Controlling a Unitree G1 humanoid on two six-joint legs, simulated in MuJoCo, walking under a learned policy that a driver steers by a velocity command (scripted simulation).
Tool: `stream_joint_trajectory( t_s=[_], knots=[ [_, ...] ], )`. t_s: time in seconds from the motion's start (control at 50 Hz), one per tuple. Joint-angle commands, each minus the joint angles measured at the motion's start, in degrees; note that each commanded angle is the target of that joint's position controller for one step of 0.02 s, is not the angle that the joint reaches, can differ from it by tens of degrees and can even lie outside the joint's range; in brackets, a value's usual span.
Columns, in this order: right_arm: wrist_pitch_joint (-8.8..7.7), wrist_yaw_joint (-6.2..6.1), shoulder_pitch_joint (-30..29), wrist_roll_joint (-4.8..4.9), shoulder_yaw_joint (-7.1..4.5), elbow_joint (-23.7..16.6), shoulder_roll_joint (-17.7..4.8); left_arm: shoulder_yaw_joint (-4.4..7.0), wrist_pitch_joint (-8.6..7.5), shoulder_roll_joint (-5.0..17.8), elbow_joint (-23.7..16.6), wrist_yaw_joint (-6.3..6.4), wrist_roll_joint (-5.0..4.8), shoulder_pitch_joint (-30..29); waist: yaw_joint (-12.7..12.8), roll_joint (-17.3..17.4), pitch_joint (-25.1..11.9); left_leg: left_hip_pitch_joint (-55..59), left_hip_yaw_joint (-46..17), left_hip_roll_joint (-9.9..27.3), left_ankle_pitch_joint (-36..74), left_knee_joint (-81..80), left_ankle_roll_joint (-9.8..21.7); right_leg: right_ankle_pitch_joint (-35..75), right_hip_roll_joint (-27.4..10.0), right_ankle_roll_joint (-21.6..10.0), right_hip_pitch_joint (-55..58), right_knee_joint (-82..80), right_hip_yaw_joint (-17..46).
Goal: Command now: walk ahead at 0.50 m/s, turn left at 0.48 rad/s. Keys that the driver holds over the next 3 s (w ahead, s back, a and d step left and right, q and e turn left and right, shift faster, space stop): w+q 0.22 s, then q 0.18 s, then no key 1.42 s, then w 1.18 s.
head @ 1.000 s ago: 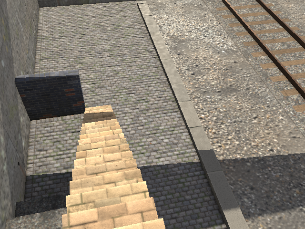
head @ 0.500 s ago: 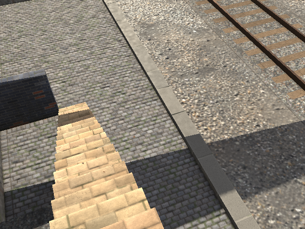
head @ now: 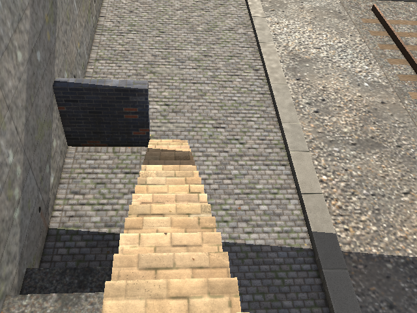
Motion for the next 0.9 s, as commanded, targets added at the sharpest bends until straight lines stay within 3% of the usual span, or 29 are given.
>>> stream_joint_trajectory(
  t_s=[0.02,0.04,0.06,0.08,0.12,0.16,0.18,0.22,0.24,0.28,0.32,0.36,0.42,0.44,0.46,0.48,0.5,0.54,0.56,0.58,0.6,0.64,0.68,0.72,0.74,0.76,0.8,0.88,0.9],
  knots=[
    [-3.56,-0.70,15.7,-0.98,-1.97,1.5,-4.6,0.70,0.45,10.8,-4.3,-0.27,-5.43,-4.8,-11.0,1.4,5.2,24.9,8.9,-5.8,-0.7,-22.1,-2.0,45.1,-2.3,-3.3,-16.7,27.1,-6.0],
    [-5.94,0.95,18.8,-1.70,-0.75,6.7,-7.0,0.83,-1.34,9.1,-6.1,3.26,-5.44,-1.5,-9.4,21.5,11.1,36.7,-4.2,1.2,39.2,-18.2,0.3,-7.1,6.5,-3.4,-39.8,59.3,-6.3],
    [-6.27,3.49,28.9,1.87,1.06,9.5,-8.6,2.54,-2.01,10.8,-8.3,4.28,-2.60,0.7,-11.0,37.0,7.7,48.3,-8.5,4.3,70.4,2.9,0.9,-20.1,7.3,-4.7,-58.1,66.8,2.6],
    [-5.06,3.43,27.5,3.76,1.63,7.5,-6.9,2.86,-1.28,12.4,-9.4,4.07,-1.25,-3.4,-13.2,26.8,4.6,45.1,-8.5,3.4,60.3,2.6,-1.0,-15.6,4.5,-6.5,-60.3,61.3,4.2],
    [-2.49,2.38,18.4,1.41,2.40,2.7,-6.7,2.65,-1.31,8.9,-12.9,1.56,0.73,-10.1,-8.6,4.7,1.1,31.8,-22.8,5.3,11.0,2.6,6.5,4.0,-1.2,-9.6,-63.6,46.8,7.6],
    [-3.18,2.07,4.4,-4.37,3.80,-3.8,-5.4,3.80,0.70,10.6,-7.9,-0.53,-1.03,-2.6,-0.6,0.5,-0.8,7.7,-37.4,16.0,-6.1,-4.9,12.3,20.7,-3.3,-7.3,-46.6,20.0,16.0],
    [-4.03,1.18,3.8,-3.55,3.87,-4.2,-4.4,4.47,1.93,11.7,-6.6,0.47,-2.37,-4.9,-2.3,-4.2,5.4,-0.7,-33.5,14.1,-4.8,-6.7,11.8,22.2,-0.9,-5.3,-41.4,11.5,14.5],
    [-4.49,-0.13,8.2,-1.87,3.38,-1.7,-4.2,4.23,0.95,9.4,-4.0,2.30,-2.02,-4.0,-4.9,-0.1,3.2,5.8,-32.8,9.6,-3.4,-4.6,10.7,31.8,0.3,-5.4,-39.3,5.8,14.1],
    [-5.19,-1.00,8.3,-2.22,5.42,-2.3,1.9,5.51,-0.42,13.4,-5.9,2.44,-3.43,-11.8,-7.4,-0.3,4.7,8.6,-29.8,5.3,-13.2,1.0,8.9,41.9,0.5,-6.8,-43.3,-6.9,17.8],
    [-5.87,-3.18,3.8,-2.21,6.92,-4.9,3.7,5.57,-2.09,10.3,-7.3,1.54,-0.49,-20.3,-8.5,-2.5,0.9,1.5,-21.8,-2.1,-14.8,5.4,6.4,66.3,6.8,-7.1,-26.0,-24.0,11.8],
    [-5.66,-3.98,-1.1,-3.10,7.46,-5.6,2.9,6.79,-1.50,10.1,-2.2,0.90,-0.95,-7.5,-4.6,1.9,-4.8,-5.3,-18.6,-5.0,-15.1,14.0,5.2,75.1,9.9,-6.7,-9.0,-18.6,10.7],
    [-5.13,-4.59,-2.1,-2.41,8.56,-7.0,4.1,7.27,0.21,10.0,-1.0,1.52,-1.16,-5.4,-4.1,0.3,-0.1,-3.9,-20.2,-6.3,-14.9,23.3,4.9,64.2,11.0,-6.3,-12.7,-19.3,11.7],
    [-3.10,-4.63,-6.6,-0.46,10.30,-7.7,5.2,8.66,-2.24,10.7,5.4,0.99,-2.29,16.7,6.1,4.5,-0.3,-12.7,-15.0,-12.0,-11.4,48.9,-0.2,74.1,4.2,-6.4,12.3,-33.2,14.4],
    [-3.24,-5.56,-12.0,0.92,10.58,-8.3,7.1,7.80,-3.47,9.9,8.7,0.21,-1.79,25.0,13.5,-5.8,3.9,-21.1,-8.0,-20.4,-51.3,73.5,-2.1,86.1,-2.5,-8.9,18.1,-47.8,19.0],
    [-3.45,-7.27,-12.3,1.98,10.99,-12.2,8.2,4.82,-5.00,8.3,7.2,-0.22,-2.55,19.0,9.0,-6.1,13.6,-27.6,2.5,-23.4,-76.7,88.8,-2.4,111.3,-7.9,-8.1,12.3,-50.5,20.1],
    [-4.09,-7.21,-1.9,2.32,8.94,-16.7,5.8,0.78,-5.07,6.3,9.9,-1.93,-3.00,17.6,-3.3,-24.9,12.2,-38.4,-2.6,-18.4,-84.4,88.9,-3.4,146.1,-14.7,-14.9,17.2,-28.3,27.8],
    [-2.85,-6.47,-4.4,0.50,9.98,-15.2,5.6,0.77,-3.97,3.6,9.4,-2.13,-2.10,16.5,0.4,-16.3,7.5,-43.4,-7.1,-11.3,-76.7,80.0,-1.6,118.0,-13.8,-17.1,13.8,-26.7,32.0],
    [-0.97,-5.21,-9.5,-3.03,8.40,-13.8,2.6,1.87,-3.38,8.3,6.6,-0.80,1.12,6.5,-3.1,-0.2,7.1,-36.9,-7.6,-8.8,-61.5,66.5,-0.5,82.6,-9.4,-17.6,-7.4,-31.4,34.5],
    [-1.01,-5.27,-4.0,-1.90,7.81,-10.8,2.4,1.14,-3.96,7.7,4.6,-1.18,2.76,3.0,-6.2,5.9,3.4,-25.8,-4.6,-8.5,-55.7,60.8,-2.9,94.8,-8.9,-19.2,-15.3,-35.0,30.5],
    [-0.53,-5.56,-1.8,2.47,6.76,-10.9,0.4,2.26,-4.81,12.1,1.8,-0.87,4.30,-3.8,-9.4,-3.5,4.3,-12.5,-10.5,-2.5,-43.9,40.8,-5.6,86.6,-14.5,-21.2,-28.0,-38.9,35.5],
    [0.21,-6.62,-3.0,2.03,5.83,-8.6,-0.3,2.58,-5.15,12.0,2.5,-1.39,2.43,-2.8,-8.2,3.7,-0.1,1.9,-10.3,-2.0,-31.8,32.5,-6.6,73.8,-11.0,-19.3,-33.9,-39.2,35.6],
    [-0.40,-7.59,3.4,-0.60,5.98,-5.3,3.6,2.57,-2.88,11.6,3.2,-2.05,0.66,-5.2,-11.7,3.7,-10.3,15.3,-8.5,-3.2,-25.5,35.6,-8.0,71.9,-7.3,-16.6,-27.3,-34.6,32.4],
    [-2.08,-6.34,-0.8,-1.34,6.82,-4.9,3.3,3.05,-0.60,11.5,0.9,-1.26,-1.44,-9.5,-11.5,5.0,-4.7,14.5,-3.4,-2.5,-27.5,14.6,-7.8,66.0,-0.1,-13.4,-21.3,-27.8,26.1],
    [-5.10,-2.82,0.9,-1.32,7.25,-3.5,3.2,4.27,0.00,12.8,1.6,-0.08,0.14,-4.0,-10.6,0.4,-0.9,23.7,2.2,-4.4,-21.9,-5.6,-7.3,68.7,5.9,-10.9,-18.4,-20.7,21.7],
    [-5.63,-1.41,2.1,-0.43,6.73,-0.8,-1.5,4.14,-0.46,5.8,3.1,1.06,0.08,5.1,-6.3,12.6,-2.7,28.4,-15.1,8.2,12.1,-3.4,1.0,32.7,11.8,-5.4,-24.9,-9.0,17.2],
    [-5.09,-0.26,-0.7,-2.80,7.10,-2.0,-1.1,4.05,0.36,5.2,3.7,1.64,-0.57,3.7,-7.1,18.5,-4.4,12.9,-28.3,10.2,5.8,-10.2,7.1,12.6,11.8,-4.4,-18.8,-6.5,16.7],
    [-7.18,-1.53,-11.2,-1.42,8.01,-3.1,1.5,2.42,1.71,1.4,4.2,2.26,1.58,2.1,-2.2,8.6,3.7,4.2,-26.6,10.0,1.5,-9.7,9.2,16.9,7.4,-3.7,-19.3,-9.4,15.9],
    [-7.34,-4.61,-14.7,-0.43,8.96,-2.1,4.5,2.32,0.80,-0.3,12.1,0.39,-0.66,8.4,2.5,3.3,0.1,-12.0,-6.8,-1.0,-22.0,3.7,3.8,53.2,7.8,0.1,9.0,-32.2,8.9],
    [-7.35,-5.49,-12.0,1.18,9.75,-2.9,7.3,1.85,0.43,2.4,11.0,-0.23,-0.97,4.4,0.8,-9.5,1.9,-6.2,0.6,-4.5,-29.0,7.8,-0.8,64.7,2.2,-0.8,2.3,-37.7,13.4]
  ],
)
Next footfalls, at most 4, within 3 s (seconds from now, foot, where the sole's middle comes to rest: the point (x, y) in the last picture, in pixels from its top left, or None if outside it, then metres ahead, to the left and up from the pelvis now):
0.02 left None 0.06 0.10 -0.85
0.44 right None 0.38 -0.03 -1.04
0.72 left None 0.38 0.24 -1.03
1.24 right None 0.58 0.05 -1.23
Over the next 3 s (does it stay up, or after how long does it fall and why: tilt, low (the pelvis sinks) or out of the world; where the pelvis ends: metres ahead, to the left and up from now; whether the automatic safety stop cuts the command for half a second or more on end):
stays up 0.60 0.17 -0.46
